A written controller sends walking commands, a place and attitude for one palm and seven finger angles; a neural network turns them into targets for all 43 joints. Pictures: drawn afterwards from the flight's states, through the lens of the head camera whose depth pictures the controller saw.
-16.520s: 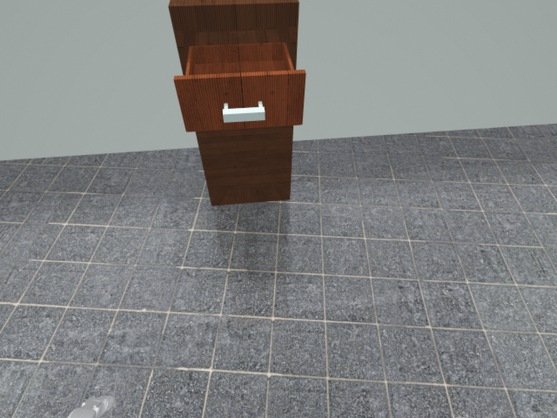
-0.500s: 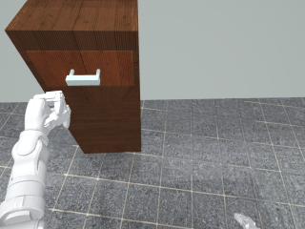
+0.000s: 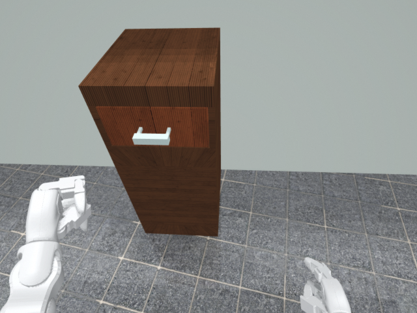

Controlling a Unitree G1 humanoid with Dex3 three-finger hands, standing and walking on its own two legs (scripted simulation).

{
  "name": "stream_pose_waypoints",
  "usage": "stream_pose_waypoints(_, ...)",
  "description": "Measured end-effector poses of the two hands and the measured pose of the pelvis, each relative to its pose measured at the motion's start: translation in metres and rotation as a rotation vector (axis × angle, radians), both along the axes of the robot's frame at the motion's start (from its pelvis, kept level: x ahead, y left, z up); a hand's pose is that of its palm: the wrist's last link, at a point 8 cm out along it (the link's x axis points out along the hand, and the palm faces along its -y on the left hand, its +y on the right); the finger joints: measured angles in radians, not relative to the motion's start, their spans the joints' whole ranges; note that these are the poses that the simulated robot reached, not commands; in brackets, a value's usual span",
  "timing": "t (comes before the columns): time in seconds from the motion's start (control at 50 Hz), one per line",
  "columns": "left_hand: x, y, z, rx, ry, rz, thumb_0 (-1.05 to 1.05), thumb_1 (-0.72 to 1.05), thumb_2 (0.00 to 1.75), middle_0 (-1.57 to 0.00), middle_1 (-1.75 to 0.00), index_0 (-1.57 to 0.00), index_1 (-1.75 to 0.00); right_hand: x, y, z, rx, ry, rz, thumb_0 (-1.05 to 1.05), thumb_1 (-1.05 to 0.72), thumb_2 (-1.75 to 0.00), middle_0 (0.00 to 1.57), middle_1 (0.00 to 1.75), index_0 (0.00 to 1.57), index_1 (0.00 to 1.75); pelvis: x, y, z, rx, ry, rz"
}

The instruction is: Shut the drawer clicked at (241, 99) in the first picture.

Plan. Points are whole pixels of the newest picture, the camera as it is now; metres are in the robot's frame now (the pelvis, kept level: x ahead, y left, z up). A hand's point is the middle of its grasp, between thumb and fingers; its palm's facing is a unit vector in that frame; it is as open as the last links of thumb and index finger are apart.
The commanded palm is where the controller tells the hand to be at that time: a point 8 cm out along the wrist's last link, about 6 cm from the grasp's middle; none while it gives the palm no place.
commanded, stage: draw the hand back to the body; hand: left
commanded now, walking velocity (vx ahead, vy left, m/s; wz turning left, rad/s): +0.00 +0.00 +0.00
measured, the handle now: (153, 134) +0.62 +0.25 -0.04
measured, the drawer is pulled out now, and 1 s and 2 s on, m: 0.00 0.00 0.00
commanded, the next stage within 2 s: step back with the hand held close in 0.40 s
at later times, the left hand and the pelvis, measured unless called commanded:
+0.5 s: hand (61, 243) +0.17 +0.23 +0.15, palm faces +0.41 -0.82 -0.40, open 3.3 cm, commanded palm +0.12 +0.27 +0.17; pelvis -0.01 -0.01 +0.00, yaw +0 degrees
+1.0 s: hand (30, 250) +0.16 +0.26 +0.15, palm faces +0.30 -0.80 -0.52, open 3.2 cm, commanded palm +0.09 +0.30 +0.17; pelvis -0.04 +0.02 +0.00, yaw -1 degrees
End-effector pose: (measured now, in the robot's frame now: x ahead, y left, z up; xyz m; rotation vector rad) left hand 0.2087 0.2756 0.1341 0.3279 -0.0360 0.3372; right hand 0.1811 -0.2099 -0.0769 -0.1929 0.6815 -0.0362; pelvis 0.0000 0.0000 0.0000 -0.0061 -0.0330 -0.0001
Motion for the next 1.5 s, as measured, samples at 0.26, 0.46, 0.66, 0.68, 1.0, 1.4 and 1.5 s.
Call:
stream_pose_waypoints(0.26, -0.073, -0.009, 0.049, 0.161, -0.076, 0.037, 0.01, 0.89, 0.9, -1.4, -1.59, -1.41, -1.6, -0.005, -0.018, 0.0, -0.011, -0.026, -0.002, 0.01, -0.9, -0.9, 0.2, 0.3, 0.2, 0.3, 0.0, -0.011, 0.003, -0.005, -0.035, 0.0)
stream_pose_waypoints(0.46, -0.079, -0.008, 0.031, 0.122, -0.035, 0.079, 0.01, 0.89, 0.9, -1.4, -1.59, -1.41, -1.6, -0.008, -0.02, -0.001, -0.018, -0.039, -0.005, 0.01, -0.9, -0.9, 0.2, 0.3, 0.2, 0.3, -0.007, -0.014, 0.003, -0.005, -0.044, 0.006)
stream_pose_waypoints(0.66, -0.064, -0.002, 0.05, 0.207, -0.112, 0.017, 0.01, 0.89, 0.89, -1.4, -1.59, -1.41, -1.6, -0.017, -0.023, 0.002, -0.028, -0.008, -0.047, 0.01, -0.9, -0.9, 0.2, 0.3, 0.2, 0.3, -0.008, -0.007, 0.003, -0.015, 0.004, -0.003)
stream_pose_waypoints(0.68, -0.062, 0.0, 0.05, 0.212, -0.104, 0.01, 0.01, 0.89, 0.89, -1.4, -1.59, -1.41, -1.6, -0.019, -0.024, 0.001, -0.031, 0.004, -0.057, 0.01, -0.9, -0.9, 0.2, 0.3, 0.2, 0.3, -0.009, -0.005, 0.003, -0.014, 0.013, -0.006)
stream_pose_waypoints(1.0, -0.088, 0.025, 0.042, 0.264, -0.054, -0.068, 0.01, 0.89, 0.89, -1.4, -1.59, -1.41, -1.6, -0.057, -0.006, 0.001, -0.077, 0.073, -0.125, 0.01, -0.9, -0.9, 0.2, 0.3, 0.2, 0.3, -0.04, 0.024, -0.002, 0.0, 0.052, -0.015)
stream_pose_waypoints(1.4, -0.158, 0.039, 0.034, 0.222, -0.205, -0.041, 0.01, 0.89, 0.89, -1.4, -1.59, -1.41, -1.6, -0.131, 0.005, 0.002, -0.145, 0.04, -0.1, 0.01, -0.9, -0.9, 0.2, 0.3, 0.2, 0.3, -0.106, 0.037, -0.014, -0.051, 0.031, 0.015)
stream_pose_waypoints(1.5, -0.173, 0.049, 0.051, 0.307, -0.23, -0.023, 0.01, 0.89, 0.89, -1.4, -1.59, -1.41, -1.6, -0.151, 0.01, 0.001, -0.132, 0.073, -0.093, 0.01, -0.9, -0.9, 0.2, 0.3, 0.2, 0.3, -0.113, 0.034, -0.009, -0.067, 0.077, 0.045)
